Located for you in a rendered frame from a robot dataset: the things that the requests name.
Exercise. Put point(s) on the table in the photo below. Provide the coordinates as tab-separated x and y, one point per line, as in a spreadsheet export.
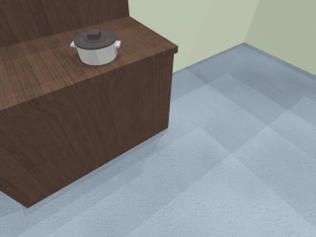
60	118

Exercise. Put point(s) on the lid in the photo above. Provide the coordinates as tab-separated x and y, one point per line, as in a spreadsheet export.
106	39

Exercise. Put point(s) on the knob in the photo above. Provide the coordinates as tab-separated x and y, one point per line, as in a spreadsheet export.
93	34

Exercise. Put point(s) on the pot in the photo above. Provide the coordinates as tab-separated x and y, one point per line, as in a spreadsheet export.
98	56

